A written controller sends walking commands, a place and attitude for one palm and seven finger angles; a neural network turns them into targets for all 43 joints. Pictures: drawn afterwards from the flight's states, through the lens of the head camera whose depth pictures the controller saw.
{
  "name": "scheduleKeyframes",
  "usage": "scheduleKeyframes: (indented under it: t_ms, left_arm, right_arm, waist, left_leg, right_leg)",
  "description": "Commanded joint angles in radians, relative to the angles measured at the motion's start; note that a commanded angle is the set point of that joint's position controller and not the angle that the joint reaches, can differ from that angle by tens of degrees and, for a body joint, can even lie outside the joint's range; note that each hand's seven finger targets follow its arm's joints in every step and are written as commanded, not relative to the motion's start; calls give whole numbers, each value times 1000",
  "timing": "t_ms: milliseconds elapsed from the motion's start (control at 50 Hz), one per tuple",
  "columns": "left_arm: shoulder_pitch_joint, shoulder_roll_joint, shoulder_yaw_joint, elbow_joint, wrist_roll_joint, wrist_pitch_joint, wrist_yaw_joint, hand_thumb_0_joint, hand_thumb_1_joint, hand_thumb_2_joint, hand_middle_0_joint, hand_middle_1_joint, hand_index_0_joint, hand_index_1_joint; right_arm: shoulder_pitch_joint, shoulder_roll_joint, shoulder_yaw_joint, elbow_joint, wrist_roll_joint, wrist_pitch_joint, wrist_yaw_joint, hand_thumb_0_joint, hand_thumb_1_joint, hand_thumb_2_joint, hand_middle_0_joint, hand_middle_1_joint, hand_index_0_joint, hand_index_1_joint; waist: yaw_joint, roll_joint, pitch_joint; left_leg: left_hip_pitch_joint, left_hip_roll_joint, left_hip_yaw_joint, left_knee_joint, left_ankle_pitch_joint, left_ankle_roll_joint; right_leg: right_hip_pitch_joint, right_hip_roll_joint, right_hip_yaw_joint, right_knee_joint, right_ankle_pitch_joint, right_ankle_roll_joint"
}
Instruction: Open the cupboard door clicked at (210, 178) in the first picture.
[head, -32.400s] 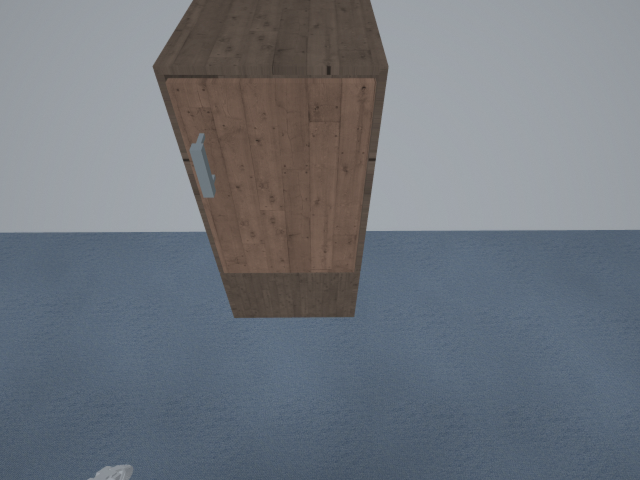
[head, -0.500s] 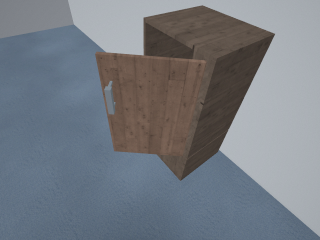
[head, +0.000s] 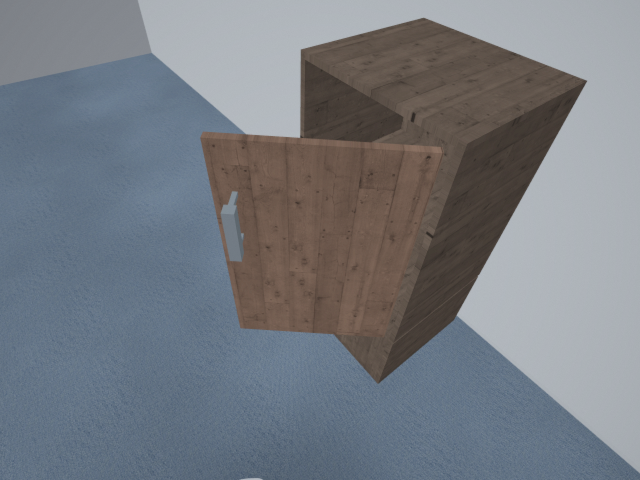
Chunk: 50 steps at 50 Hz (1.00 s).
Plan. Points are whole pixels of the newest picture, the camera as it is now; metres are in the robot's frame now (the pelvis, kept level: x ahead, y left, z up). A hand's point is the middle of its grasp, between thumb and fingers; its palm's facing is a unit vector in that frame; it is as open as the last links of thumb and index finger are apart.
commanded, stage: come to a stop and stand still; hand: left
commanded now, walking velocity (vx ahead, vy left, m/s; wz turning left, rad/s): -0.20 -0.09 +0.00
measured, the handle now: (235, 226) +0.55 +0.18 -0.04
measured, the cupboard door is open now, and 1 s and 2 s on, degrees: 49 49 49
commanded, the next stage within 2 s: look again from close up in 0.94 s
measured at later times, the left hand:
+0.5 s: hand out of the picture +0.06 +0.21 -0.17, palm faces +0.00 -0.97 -0.23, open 7.4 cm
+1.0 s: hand out of the picture -0.01 +0.21 -0.18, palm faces -0.01 -0.98 -0.17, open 7.3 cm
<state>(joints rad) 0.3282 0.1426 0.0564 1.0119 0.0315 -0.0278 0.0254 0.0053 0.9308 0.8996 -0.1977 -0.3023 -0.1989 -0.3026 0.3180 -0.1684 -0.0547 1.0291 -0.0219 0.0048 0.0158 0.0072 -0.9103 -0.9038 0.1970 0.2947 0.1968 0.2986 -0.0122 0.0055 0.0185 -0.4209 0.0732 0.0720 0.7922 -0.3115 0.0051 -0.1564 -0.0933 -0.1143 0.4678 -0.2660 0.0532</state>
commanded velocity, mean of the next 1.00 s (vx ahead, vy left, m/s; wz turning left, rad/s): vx -0.02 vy -0.04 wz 0.00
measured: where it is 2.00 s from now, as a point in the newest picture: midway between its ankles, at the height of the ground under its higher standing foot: outside the picture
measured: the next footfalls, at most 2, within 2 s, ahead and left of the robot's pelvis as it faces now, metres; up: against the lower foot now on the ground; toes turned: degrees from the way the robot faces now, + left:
left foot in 0.06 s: +0.13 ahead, +0.14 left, +0.00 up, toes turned +5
right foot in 0.42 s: +0.05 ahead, -0.08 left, +0.00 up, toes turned +0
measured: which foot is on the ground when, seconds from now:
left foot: up 0.00-0.04, down 0.06-0.42, up 0.44-0.62, down 0.64-1.00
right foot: down 0.00-0.06, up 0.08-0.40, down 0.42-1.00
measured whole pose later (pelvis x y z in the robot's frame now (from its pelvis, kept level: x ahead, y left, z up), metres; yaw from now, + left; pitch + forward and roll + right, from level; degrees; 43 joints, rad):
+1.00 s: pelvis +0.00 +0.04 +0.00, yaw -1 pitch -1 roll -1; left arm 0.37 0.15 -0.01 1.05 0.02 0.00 0.04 0.01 0.91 0.90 -0.20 -0.30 -0.20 -0.30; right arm 0.34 -0.11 -0.01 1.07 -0.02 -0.01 -0.03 0.01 -0.91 -0.90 0.20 0.30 0.20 0.30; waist -0.02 -0.01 0.00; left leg -0.27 0.00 0.05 0.58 -0.30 0.04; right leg -0.26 -0.04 -0.08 0.55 -0.28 0.01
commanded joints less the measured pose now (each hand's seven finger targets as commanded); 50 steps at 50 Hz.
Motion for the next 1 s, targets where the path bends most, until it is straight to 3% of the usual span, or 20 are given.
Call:
scheduleKeyframes:
  t_ms: [0, 20, 40, 60, 120, 180, 260, 320, 360, 380, 400, 420, 500, 580, 660, 760, 780, 800, 840, 980]
  left_arm:
    - [-21, 141, 25, -67, -1, 18, 2, 0, 900, 900, -200, -300, -200, -300]
    - [20, 88, 13, -71, -9, 31, 0, 0, 900, 900, -200, -300, -200, -300]
    - [60, 56, 2, -73, -20, 34, 1, 0, 900, 900, -200, -300, -200, -300]
    - [57, 57, -4, -61, -17, 37, 5, 0, 900, 900, -200, -300, -200, -300]
    - [63, 58, -16, -21, -16, 46, 4, 0, 900, 900, -200, -300, -200, -300]
    - [43, 85, -9, -47, -13, 57, -2, 0, 900, 900, -200, -300, -200, -300]
    - [18, 84, 7, -86, -11, 77, -6, 0, 900, 900, -200, -300, -200, -300]
    - [38, 76, 12, -97, -9, 81, -10, 0, 900, 900, -200, -300, -200, -300]
    - [104, 76, 15, -79, -4, 78, -10, 0, 900, 900, -200, -300, -200, -300]
    - [120, 109, 16, -80, 5, 70, -6, 0, 900, 900, -200, -300, -200, -300]
    - [81, 161, 17, -90, 11, 59, 0, 0, 900, 900, -200, -300, -200, -300]
    - [18, 194, 13, -116, 5, 56, 4, 0, 900, 900, -200, -300, -200, -300]
    - [-122, 156, 3, -114, -3, 22, 11, 0, 900, 900, -200, -300, -200, -300]
    - [-56, 146, -2, -61, -12, 24, 2, 0, 900, 900, -200, -300, -200, -300]
    - [-21, 81, -15, -17, -13, 30, -5, 0, 900, 900, -200, -300, -200, -300]
    - [47, 63, -33, 52, -15, 19, 0, 0, 900, 900, -200, -300, -200, -300]
    - [14, 205, -66, -15, 1, -1, 13, 0, 900, 900, -200, -300, -200, -300]
    - [75, 125, -48, 0, -15, 5, 21, 0, 900, 900, -200, -300, -200, -300]
    - [66, 113, -49, -18, -11, 5, 22, 0, 900, 900, -200, -300, -200, -300]
    - [99, 81, -47, -10, -10, 7, 25, 0, 900, 900, -200, -300, -200, -300]
  right_arm:
    - [168, -56, -5, -18, 3, -28, -6, 0, -900, -900, 200, 300, 200, 300]
    - [193, -131, -16, -23, -5, -36, -17, 0, -900, -900, 200, 300, 200, 300]
    - [160, -193, -22, -42, -5, -33, -30, 0, -900, -900, 200, 300, 200, 300]
    - [89, -177, -16, -52, -8, -35, -39, 0, -900, -900, 200, 300, 200, 300]
    - [-38, -142, -6, -58, -3, -29, -56, 0, -900, -900, 200, 300, 200, 300]
    - [-24, -183, -28, -47, 0, -16, -71, 0, -900, -900, 200, 300, 200, 300]
    - [-58, -192, -43, -50, -2, -8, -81, 0, -900, -900, 200, 300, 200, 300]
    - [-108, -191, -46, -64, -6, -2, -73, 0, -900, -900, 200, 300, 200, 300]
    - [-134, -180, -45, -74, -3, 12, -62, 0, -900, -900, 200, 300, 200, 300]
    - [-126, -135, -39, -79, 2, 19, -54, 0, -900, -900, 200, 300, 200, 300]
    - [-120, -59, -23, -95, 7, 28, -45, 0, -900, -900, 200, 300, 200, 300]
    - [-154, -63, -21, -107, 5, 40, -38, 0, -900, -900, 200, 300, 200, 300]
    - [-63, -56, -10, -38, 0, 33, -20, 0, -900, -900, 200, 300, 200, 300]
    - [23, -23, 12, 15, -1, 6, -29, 0, -900, -900, 200, 300, 200, 300]
    - [2, -84, 21, 32, -7, -16, -38, 0, -900, -900, 200, 300, 200, 300]
    - [19, -60, 27, 63, 6, -21, -44, 0, -900, -900, 200, 300, 200, 300]
    - [-12, -136, 34, -16, 2, -29, -33, 0, -900, -900, 200, 300, 200, 300]
    - [-27, -88, 25, -19, 1, -46, -36, 0, -900, -900, 200, 300, 200, 300]
    - [26, -67, 20, -17, 3, -40, -42, 0, -900, -900, 200, 300, 200, 300]
    - [28, -52, 26, -18, 11, -35, -47, 0, -900, -900, 200, 300, 200, 300]
  waist:
    - [-46, 1, 42]
    - [-35, 218, 8]
    - [-13, 293, -7]
    - [-3, 200, 9]
    - [17, 176, -3]
    - [-10, 139, -73]
    - [-5, 122, -103]
    - [14, 126, -93]
    - [46, 79, -72]
    - [53, -59, -31]
    - [32, -264, 26]
    - [40, -204, 39]
    - [-26, -119, 58]
    - [-7, -76, 59]
    - [35, 144, 83]
    - [44, 26, 74]
    - [5, -18, 180]
    - [50, -56, 53]
    - [10, -28, -95]
    - [17, 22, 35]
  left_leg:
    - [312, -23, 14, -284, 162, -36]
    - [301, 128, -187, -401, 278, 11]
    - [217, 258, -352, -497, 322, 102]
    - [144, 256, -358, -530, 282, 140]
    - [177, 241, -265, -479, 546, 161]
    - [324, 281, -224, -403, 847, 191]
    - [304, 307, -207, -412, 759, 197]
    - [201, 289, -187, -425, 564, 165]
    - [61, 219, -147, -396, 222, 110]
    - [-24, 119, -91, -304, 23, 58]
    - [-98, -25, 22, -154, -146, -14]
    - [-13, -34, -21, 14, -200, -18]
    - [47, -16, -55, 84, -75, -12]
    - [242, -36, -25, -340, 26, -12]
    - [37, 87, -252, -598, -184, 53]
    - [76, 44, -183, -565, -81, 37]
    - [65, -35, -150, -464, 167, 34]
    - [108, 18, -155, -382, 112, 35]
    - [150, -3, -146, -324, 39, 35]
    - [92, 21, -160, -352, 150, 49]
  right_leg:
    - [-271, -73, 34, 28, -74, -102]
    - [-286, 6, -14, 182, -171, -47]
    - [-239, 41, 12, 266, -296, -26]
    - [-189, 32, 52, 312, -299, -39]
    - [-174, 13, 88, 324, -222, -38]
    - [-228, 47, 86, 338, -218, -39]
    - [-238, 56, 134, 397, -195, -40]
    - [-122, 53, 112, 248, -145, -51]
    - [34, 63, 71, 48, 6, -56]
    - [68, 18, 138, -103, 32, -74]
    - [-15, -157, 365, -245, -101, -157]
    - [-197, -253, 429, -325, -293, -239]
    - [-211, -139, 283, -283, -168, -206]
    - [-191, -81, 224, -191, -212, -159]
    - [-19, 33, 87, -29, -24, -68]
    - [36, 2, 110, -90, 68, -66]
    - [-62, 41, 85, -26, 110, -91]
    - [-71, -10, 121, -30, 20, -90]
    - [-54, -32, 149, -38, -36, -101]
    - [-78, 0, 125, -14, 108, -88]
